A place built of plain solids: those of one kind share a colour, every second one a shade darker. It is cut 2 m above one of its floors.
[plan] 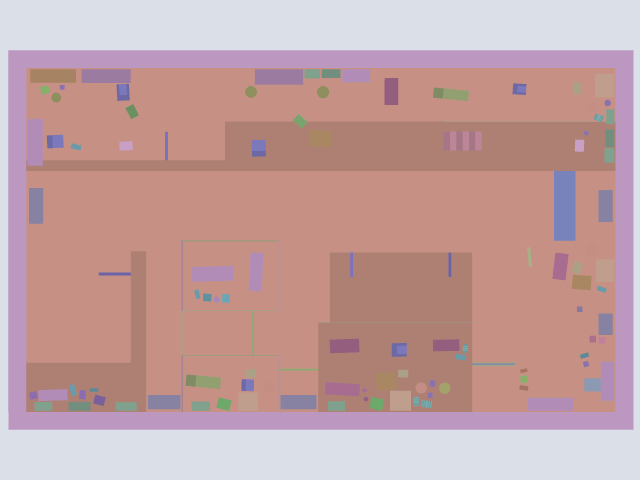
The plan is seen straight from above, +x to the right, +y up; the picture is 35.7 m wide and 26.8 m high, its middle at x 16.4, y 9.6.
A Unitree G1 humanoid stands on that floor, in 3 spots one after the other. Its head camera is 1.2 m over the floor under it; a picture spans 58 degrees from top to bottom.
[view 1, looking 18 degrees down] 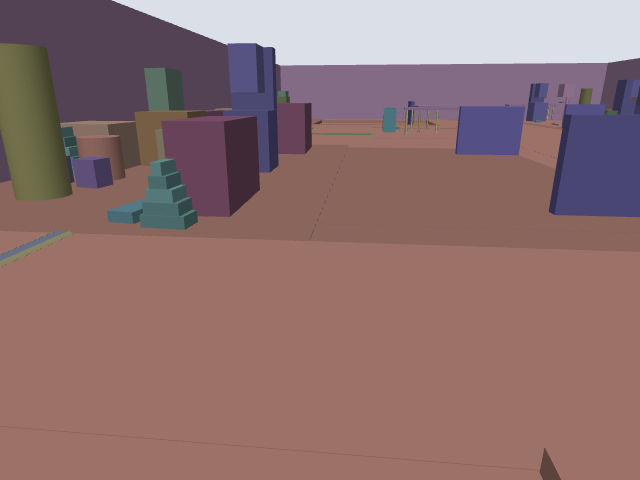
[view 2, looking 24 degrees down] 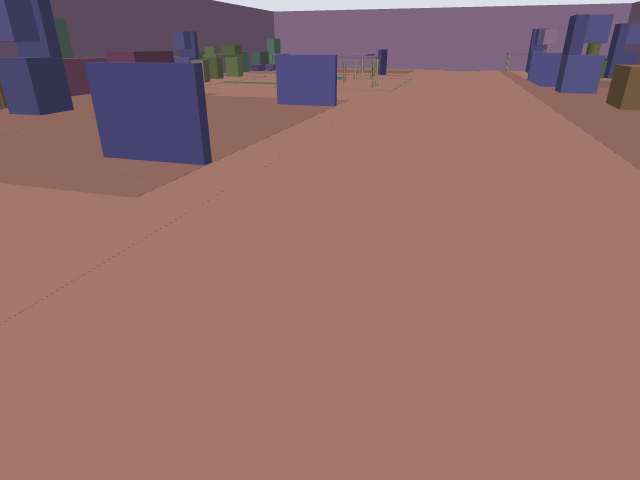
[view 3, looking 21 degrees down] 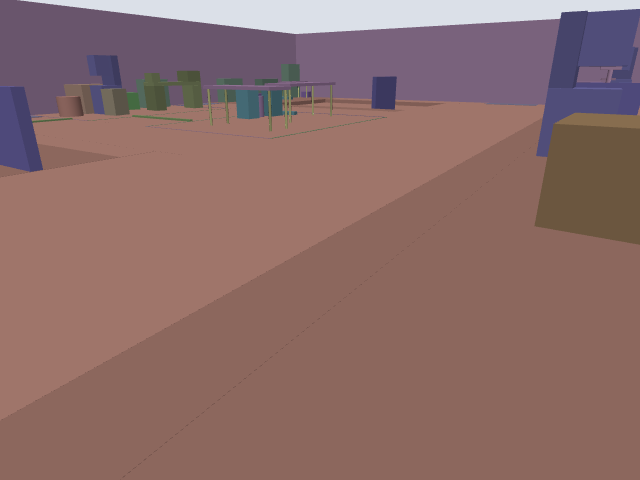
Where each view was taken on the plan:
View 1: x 28.53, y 5.48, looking -174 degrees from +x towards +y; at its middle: floor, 3.88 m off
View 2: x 27.87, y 11.50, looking -163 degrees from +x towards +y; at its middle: floor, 2.95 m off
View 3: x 20.89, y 15.13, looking -147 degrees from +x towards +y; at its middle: floor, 3.35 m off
